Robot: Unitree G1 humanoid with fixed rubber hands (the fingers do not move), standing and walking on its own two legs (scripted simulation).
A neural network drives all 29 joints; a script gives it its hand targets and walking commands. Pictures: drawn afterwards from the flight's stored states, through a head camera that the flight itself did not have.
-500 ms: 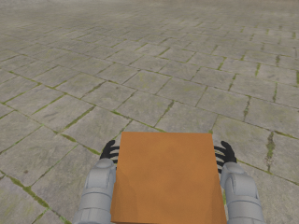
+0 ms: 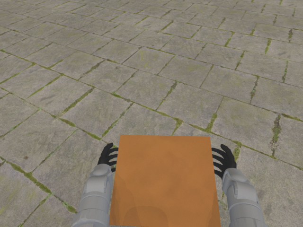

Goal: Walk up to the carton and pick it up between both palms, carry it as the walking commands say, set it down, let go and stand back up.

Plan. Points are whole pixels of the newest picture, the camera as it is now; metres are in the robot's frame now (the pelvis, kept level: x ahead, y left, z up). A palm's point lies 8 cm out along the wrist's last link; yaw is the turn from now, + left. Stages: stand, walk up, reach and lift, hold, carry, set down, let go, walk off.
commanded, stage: set down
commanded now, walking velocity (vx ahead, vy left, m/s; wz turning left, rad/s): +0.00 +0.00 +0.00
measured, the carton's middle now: (163, 182) +0.29 +0.00 -0.11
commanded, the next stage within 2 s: none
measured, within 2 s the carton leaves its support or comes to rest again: neither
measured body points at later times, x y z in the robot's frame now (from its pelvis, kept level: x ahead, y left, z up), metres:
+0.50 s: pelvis -0.02 -0.01 -0.05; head +0.14 -0.02 +0.37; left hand +0.33 +0.17 -0.14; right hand +0.33 -0.19 -0.13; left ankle +0.03 +0.08 -0.72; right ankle +0.02 -0.10 -0.72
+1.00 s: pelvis -0.06 -0.02 -0.14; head +0.16 -0.02 +0.25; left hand +0.37 +0.16 -0.22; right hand +0.36 -0.20 -0.22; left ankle +0.03 +0.08 -0.72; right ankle +0.02 -0.10 -0.72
